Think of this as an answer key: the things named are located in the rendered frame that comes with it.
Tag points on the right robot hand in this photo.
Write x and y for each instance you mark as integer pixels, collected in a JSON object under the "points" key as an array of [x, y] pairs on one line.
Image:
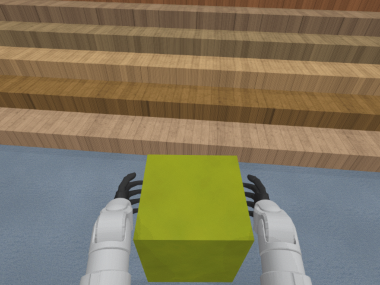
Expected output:
{"points": [[259, 192]]}

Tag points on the left robot hand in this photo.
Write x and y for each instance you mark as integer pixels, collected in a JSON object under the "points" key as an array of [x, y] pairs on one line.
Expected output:
{"points": [[125, 186]]}

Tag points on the robot right forearm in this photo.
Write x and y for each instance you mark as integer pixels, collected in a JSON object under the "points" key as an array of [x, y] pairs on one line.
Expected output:
{"points": [[279, 248]]}

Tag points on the carton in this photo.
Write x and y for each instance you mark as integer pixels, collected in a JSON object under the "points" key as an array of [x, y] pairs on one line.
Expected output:
{"points": [[193, 222]]}

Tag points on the robot left forearm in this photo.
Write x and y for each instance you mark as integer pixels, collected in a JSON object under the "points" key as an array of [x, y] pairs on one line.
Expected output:
{"points": [[110, 246]]}

